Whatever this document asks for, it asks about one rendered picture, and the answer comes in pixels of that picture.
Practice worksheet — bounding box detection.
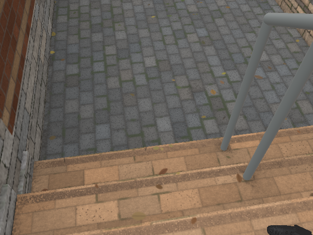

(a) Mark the robot right hand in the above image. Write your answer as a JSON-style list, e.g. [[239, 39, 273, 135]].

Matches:
[[267, 224, 312, 235]]

